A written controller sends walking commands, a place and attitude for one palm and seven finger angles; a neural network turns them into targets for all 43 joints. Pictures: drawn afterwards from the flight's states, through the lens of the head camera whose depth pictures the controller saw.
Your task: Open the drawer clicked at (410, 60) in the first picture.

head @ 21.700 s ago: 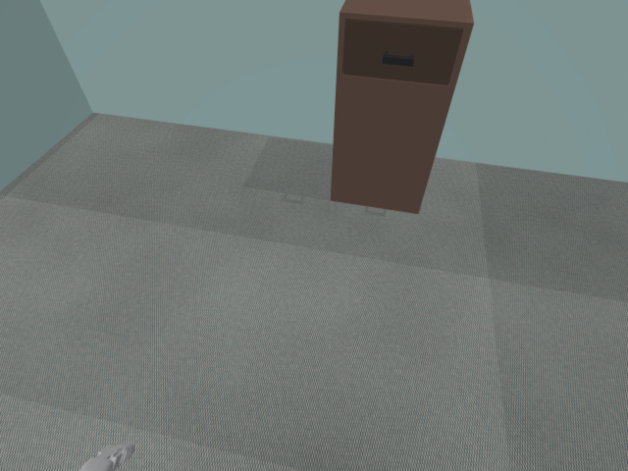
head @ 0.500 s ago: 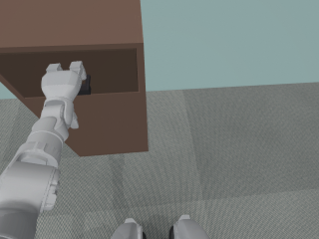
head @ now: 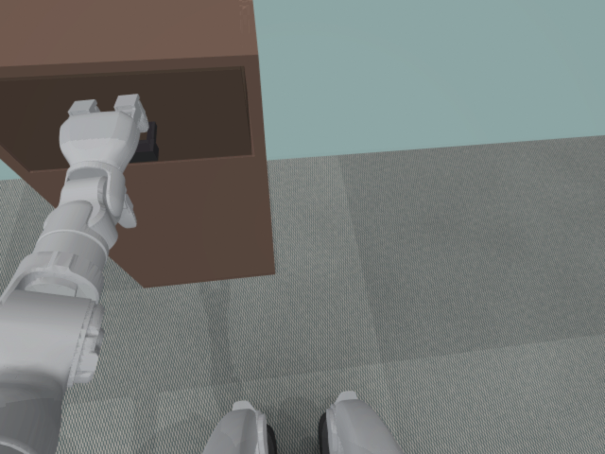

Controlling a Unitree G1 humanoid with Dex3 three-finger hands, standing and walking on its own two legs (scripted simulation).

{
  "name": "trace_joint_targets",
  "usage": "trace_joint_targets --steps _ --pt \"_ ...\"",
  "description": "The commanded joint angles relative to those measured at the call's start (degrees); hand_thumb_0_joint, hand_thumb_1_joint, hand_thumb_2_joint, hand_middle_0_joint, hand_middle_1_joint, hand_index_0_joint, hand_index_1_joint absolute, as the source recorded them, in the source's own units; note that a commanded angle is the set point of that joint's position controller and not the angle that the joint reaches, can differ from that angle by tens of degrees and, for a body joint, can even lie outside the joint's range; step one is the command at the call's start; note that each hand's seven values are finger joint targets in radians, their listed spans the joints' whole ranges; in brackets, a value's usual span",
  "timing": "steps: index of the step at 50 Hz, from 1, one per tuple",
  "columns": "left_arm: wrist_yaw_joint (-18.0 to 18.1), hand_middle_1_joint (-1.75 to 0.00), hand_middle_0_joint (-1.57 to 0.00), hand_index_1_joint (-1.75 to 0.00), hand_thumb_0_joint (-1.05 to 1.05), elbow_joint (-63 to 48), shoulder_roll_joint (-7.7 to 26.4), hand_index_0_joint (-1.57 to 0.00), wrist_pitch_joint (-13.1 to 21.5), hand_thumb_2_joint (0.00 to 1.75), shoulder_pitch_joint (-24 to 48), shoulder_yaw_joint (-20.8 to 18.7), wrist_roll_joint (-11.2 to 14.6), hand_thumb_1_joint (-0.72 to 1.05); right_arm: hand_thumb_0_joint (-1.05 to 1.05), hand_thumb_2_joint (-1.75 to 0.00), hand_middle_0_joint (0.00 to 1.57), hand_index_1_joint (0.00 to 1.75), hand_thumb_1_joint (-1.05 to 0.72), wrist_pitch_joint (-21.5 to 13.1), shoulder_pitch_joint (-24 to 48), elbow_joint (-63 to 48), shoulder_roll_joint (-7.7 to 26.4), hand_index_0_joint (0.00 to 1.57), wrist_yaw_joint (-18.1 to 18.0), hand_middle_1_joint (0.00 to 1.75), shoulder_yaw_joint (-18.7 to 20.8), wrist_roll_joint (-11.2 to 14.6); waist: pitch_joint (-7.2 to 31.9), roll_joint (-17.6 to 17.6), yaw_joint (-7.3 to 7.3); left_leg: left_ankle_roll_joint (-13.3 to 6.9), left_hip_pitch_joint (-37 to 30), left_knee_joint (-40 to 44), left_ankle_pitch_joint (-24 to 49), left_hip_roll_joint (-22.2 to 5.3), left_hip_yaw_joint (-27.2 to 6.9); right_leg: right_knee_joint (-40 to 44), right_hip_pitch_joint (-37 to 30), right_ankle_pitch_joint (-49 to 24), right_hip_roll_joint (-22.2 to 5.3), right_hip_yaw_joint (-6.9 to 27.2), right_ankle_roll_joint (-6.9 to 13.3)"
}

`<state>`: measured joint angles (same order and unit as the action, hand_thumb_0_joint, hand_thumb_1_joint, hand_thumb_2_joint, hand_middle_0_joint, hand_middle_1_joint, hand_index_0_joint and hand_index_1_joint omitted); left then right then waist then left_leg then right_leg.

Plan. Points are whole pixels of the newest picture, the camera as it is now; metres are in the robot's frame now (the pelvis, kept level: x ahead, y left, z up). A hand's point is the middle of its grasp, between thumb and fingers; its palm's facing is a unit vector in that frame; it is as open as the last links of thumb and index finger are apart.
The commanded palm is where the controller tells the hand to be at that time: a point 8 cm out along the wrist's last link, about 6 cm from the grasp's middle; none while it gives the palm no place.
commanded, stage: lift the fingers back up to retry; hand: left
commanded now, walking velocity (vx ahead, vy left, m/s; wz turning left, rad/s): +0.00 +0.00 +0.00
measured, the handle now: (121, 141) +0.55 +0.24 +0.02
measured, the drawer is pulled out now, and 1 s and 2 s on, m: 0.00 0.00 0.00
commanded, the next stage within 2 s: re-aim the fingers above the handle in 0.78 s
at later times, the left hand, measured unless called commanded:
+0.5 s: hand (114, 154) +0.51 +0.23 +0.04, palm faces -0.06 -0.06 -1.00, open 13.7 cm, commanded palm +0.49 +0.23 +0.12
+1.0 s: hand (99, 151) +0.50 +0.24 +0.07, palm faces -0.08 -0.04 -1.00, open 13.8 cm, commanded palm +0.49 +0.23 +0.13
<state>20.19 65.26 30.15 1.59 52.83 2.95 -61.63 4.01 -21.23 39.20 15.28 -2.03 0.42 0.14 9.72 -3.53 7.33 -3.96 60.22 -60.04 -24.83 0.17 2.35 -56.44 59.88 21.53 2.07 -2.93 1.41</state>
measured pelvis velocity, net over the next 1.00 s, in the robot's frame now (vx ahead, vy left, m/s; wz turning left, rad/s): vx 0.06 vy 0.00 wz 0.02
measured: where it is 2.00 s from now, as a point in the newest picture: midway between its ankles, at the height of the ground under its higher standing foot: outside the picture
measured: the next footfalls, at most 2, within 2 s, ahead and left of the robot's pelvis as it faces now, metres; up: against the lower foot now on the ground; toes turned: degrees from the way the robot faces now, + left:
none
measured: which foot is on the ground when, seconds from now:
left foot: down 0.00-1.00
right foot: down 0.00-1.00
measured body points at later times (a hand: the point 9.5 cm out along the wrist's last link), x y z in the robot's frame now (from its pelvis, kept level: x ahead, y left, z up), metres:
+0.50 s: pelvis +0.04 +0.01 +0.04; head +0.15 +0.00 +0.47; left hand +0.51 +0.23 +0.10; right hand +0.05 -0.27 -0.09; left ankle +0.03 +0.08 -0.66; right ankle +0.04 -0.11 -0.66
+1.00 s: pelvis +0.06 +0.00 +0.05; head +0.15 -0.01 +0.49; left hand +0.50 +0.24 +0.12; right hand +0.13 -0.27 -0.09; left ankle +0.03 +0.08 -0.66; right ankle +0.04 -0.11 -0.66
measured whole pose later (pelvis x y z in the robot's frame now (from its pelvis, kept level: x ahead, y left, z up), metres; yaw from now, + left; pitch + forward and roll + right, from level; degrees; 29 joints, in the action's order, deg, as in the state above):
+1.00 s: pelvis +0.06 +0.00 +0.05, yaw +1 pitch +18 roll -1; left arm 17.1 53.3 25.1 3.1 38.2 3.5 -60.4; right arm 8.3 -16.6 39.3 14.9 -1.1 3.5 0.2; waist 7.8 -3.6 2.4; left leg -3.3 36.6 -41.4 -22.4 1.2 1.8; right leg -38.7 36.5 19.8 2.0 -2.3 1.5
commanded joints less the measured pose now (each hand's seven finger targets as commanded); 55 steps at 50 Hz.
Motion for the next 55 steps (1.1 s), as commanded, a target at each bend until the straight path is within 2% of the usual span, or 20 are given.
trace_joint_targets --steps 1,4,5,7,9,10,17,18,21,23,26,29,30,32,36,39,42,45,52,55 --pt "-1.09 -1.2 -0.3 -1.2 0.0 -3.93 9.86 -0.3 -0.38 0.3 16.53 -0.75 -0.65 -0.5 0.0 -0.9 0.2 0.3 -0.9 -1.14 -8.6 -2.55 9.46 0.2 -0.68 0.3 3.5 -0.3 18.76 1.83 2.81 0.6 -15.31 8.17 6.07 0.21 -4.73 8.78 -9.31 -2.07 1.46 1.68 0.44" --pt "-0.75 -1.2 -0.3 -1.2 0.0 -7.53 11.98 -0.3 -0.31 0.3 17.57 -2.47 -0.4 -0.5 0.0 -0.9 0.2 0.3 -0.9 -0.98 -8.91 -2.72 9.44 0.2 -0.62 0.3 3.65 -0.38 22.79 -0.94 1.32 0.98 -19.57 9.53 8.46 0.28 -5.03 9.42 -11.93 -3.41 1.54 1.56 0.64" --pt "-0.62 -1.2 -0.3 -1.2 0.0 -9.63 12.59 -0.3 -0.08 0.3 19.64 -3.07 -0.07 -0.5 0.0 -0.9 0.2 0.3 -0.9 -0.93 -8.97 -2.66 9.39 0.2 -0.64 0.3 3.79 -0.48 24.13 -1.39 1.6 0.96 -21.07 9.72 9.84 0.13 -5.19 9.65 -12.58 -4.32 1.56 1.57 0.61" --pt "-0.54 -1.2 -0.3 -1.2 0.0 -9.93 13.26 -0.3 -0.13 0.3 17.6 -4.0 0.37 -0.5 0.0 -0.9 0.2 0.3 -0.9 -0.69 -8.87 -2.7 9.37 0.2 -0.7 0.3 3.74 -0.34 23.45 -0.57 0.87 0.99 -22.53 10.82 10.79 0.09 -5.23 10.83 -14.19 -4.98 1.72 1.51 0.5" --pt "-0.41 -1.2 -0.3 -1.2 0.0 -13.03 11.94 -0.3 0.56 0.3 18.63 -3.2 0.67 -0.5 0.0 -0.9 0.2 0.3 -0.9 -0.75 -8.75 -2.81 8.95 0.2 -0.74 0.3 4.05 -0.28 25.0 -1.87 0.72 1.12 -25.44 11.78 12.49 0.08 -5.2 11.91 -15.69 -6.12 1.73 1.57 0.5" --pt "-0.22 -1.2 -0.3 -1.2 0.0 -14.39 13.24 -0.3 1.09 0.3 19.22 -4.57 0.79 -0.5 0.0 -0.9 0.2 0.3 -0.9 -0.7 -8.71 -2.66 9.1 0.2 -0.75 0.3 4.15 -0.51 26.29 -2.25 0.45 1.29 -27.15 12.04 14.38 -0.14 -5.61 11.96 -16.15 -7.15 1.74 1.53 0.64" --pt "1.49 -1.2 -0.3 -1.2 0.0 -18.37 13.9 -0.3 3.49 0.3 18.5 -6.14 0.78 -0.5 0.0 -0.9 0.2 0.3 -0.9 -0.17 -8.24 -1.53 9.02 0.2 -0.78 0.3 4.68 -0.7 24.26 -2.32 0.03 1.52 -31.4 14.25 20.85 -0.19 -5.13 14.52 -20.07 -12.52 1.77 1.66 0.7" --pt "1.87 -1.2 -0.3 -1.2 0.0 -18.51 14.25 -0.3 3.5 0.3 17.09 -6.88 0.83 -0.5 0.0 -0.9 0.2 0.3 -0.9 0.04 -7.96 -1.46 8.98 0.2 -0.66 0.3 4.75 -0.81 23.75 -3.3 -0.74 1.68 -31.76 14.69 21.93 -0.06 -4.88 14.73 -20.92 -13.24 1.8 1.59 0.83" --pt "2.75 -1.2 -0.3 -1.2 0.0 -21.13 11.94 -0.3 3.42 0.3 16.16 -6.17 0.65 -0.5 0.0 -0.9 0.2 0.3 -0.9 0.48 -7.81 -1.46 8.62 0.2 -0.18 0.3 5.37 -1.08 26.49 -4.83 -1.14 2.58 -37.31 14.74 31.33 -0.42 -5.02 14.79 -22.4 -18.55 1.92 1.13 0.98" --pt "3.05 -1.2 -0.3 -1.2 0.0 -22.82 13.11 -0.3 3.36 0.3 14.86 -7.67 1.18 -0.5 0.0 -0.9 0.2 0.3 -0.9 0.92 -7.17 -1.4 8.72 0.2 0.09 0.3 5.51 -1.04 26.41 -4.33 -1.91 2.92 -38.18 15.2 33.98 -0.51 -4.84 15.23 -24.35 -20.36 1.94 1.11 0.9" --pt "3.23 -1.2 -0.3 -1.2 0.0 -23.41 10.54 -0.3 2.79 0.3 15.43 -5.81 1.63 -0.5 0.0 -0.9 0.2 0.3 -0.9 1.34 -6.48 -1.21 8.45 0.2 0.23 0.3 5.78 -0.85 24.15 -3.56 -0.97 2.89 -39.44 16.11 36.47 -0.56 -4.77 16.49 -25.48 -22.34 1.9 1.05 0.73" --pt "3.07 -1.2 -0.3 -1.2 0.0 -24.63 12.62 -0.3 1.95 0.3 15.24 -7.23 1.67 -0.5 0.0 -0.9 0.2 0.3 -0.9 1.82 -5.64 -1.46 8.62 0.2 0.12 0.3 5.77 -0.7 25.06 -1.73 -1.52 2.41 -39.89 17.19 36.47 -0.22 -4.25 17.44 -29.15 -24.36 1.7 1.5 0.64" --pt "2.91 -1.2 -0.3 -1.2 0.0 -27.13 15.53 -0.3 2.3 0.3 16.43 -9.4 1.88 -0.5 0.0 -0.9 0.2 0.3 -0.9 2.0 -5.16 -1.59 8.81 0.2 -0.11 0.3 5.68 -0.8 27.19 -2.82 -2.41 2.65 -41.06 17.41 39.09 -0.25 -4.22 17.19 -30.97 -26.15 1.43 1.72 0.76" --pt "2.5 -1.2 -0.3 -1.2 0.0 -26.22 10.86 -0.3 2.24 0.3 13.69 -6.39 1.66 -0.5 0.0 -0.9 0.2 0.3 -0.9 2.14 -5.18 -1.6 8.07 0.2 -0.07 0.3 5.9 -0.78 26.15 -3.24 -2.0 3.09 -43.1 17.22 43.39 -0.4 -4.49 17.35 -29.94 -27.53 1.53 1.43 0.63" --pt "1.57 -1.2 -0.3 -1.2 0.0 -23.58 10.69 -0.3 2.19 0.3 9.21 -6.91 2.07 -0.5 0.0 -0.9 0.2 0.3 -0.9 2.62 -4.29 -1.59 8.18 0.2 0.2 0.3 5.91 -0.69 22.78 0.56 -2.62 2.26 -40.01 18.2 40.54 -0.11 -3.35 18.36 -32.57 -29.13 1.18 2.04 0.44" --pt "1.05 -1.2 -0.3 -1.2 0.0 -23.92 10.72 -0.3 2.01 0.3 7.79 -6.54 1.31 -0.5 0.0 -0.9 0.2 0.3 -0.9 2.94 -3.44 -2.12 8.02 0.2 0.23 0.3 5.84 -0.66 23.2 0.17 -3.18 2.11 -39.27 18.68 40.11 0.3 -2.83 18.47 -34.49 -31.18 0.9 2.41 0.56" --pt "0.3 -1.2 -0.3 -1.2 0.0 -24.19 8.07 -0.3 2.02 0.3 4.61 -5.05 1.37 -0.5 0.0 -0.9 0.2 0.3 -0.9 3.23 -2.86 -2.7 7.71 0.2 0.56 0.3 6.1 -0.59 23.18 -0.68 -3.64 2.25 -40.7 18.55 42.64 0.19 -2.71 18.66 -34.36 -31.72 0.97 2.43 0.52" --pt "-0.73 -1.2 -0.3 -1.2 0.0 -22.93 4.75 -0.3 1.73 0.3 6.29 -1.86 1.41 -0.5 0.0 -0.9 0.2 0.3 -0.9 3.51 -2.54 -2.81 7.74 0.2 0.62 0.3 6.08 -0.36 20.01 1.41 -2.04 2.12 -40.13 19.21 39.27 0.24 -3.09 19.59 -32.73 -28.87 1.04 2.09 0.55" --pt "-0.12 -1.2 -0.3 -1.2 0.0 -23.45 8.94 -0.3 3.75 0.3 13.47 -3.8 0.67 -0.5 0.0 -0.9 0.2 0.3 -0.9 3.08 -2.53 -2.98 7.67 0.2 -0.3 0.3 5.85 -0.33 19.37 0.17 -1.38 1.59 -37.69 19.58 29.77 1.29 -2.92 19.41 -31.48 -23.83 0.91 2.7 0.84" --pt "1.24 -1.2 -0.3 -1.2 0.0 -23.1 11.54 -0.3 4.42 0.3 14.03 -6.47 0.27 -0.5 0.0 -0.9 0.2 0.3 -0.9 2.6 -2.79 -2.64 7.77 0.2 -0.39 0.3 5.83 -0.76 21.4 -0.36 -2.22 1.61 -37.52 18.96 30.82 1.27 -2.95 18.57 -31.54 -24.14 1.05 2.78 1.03"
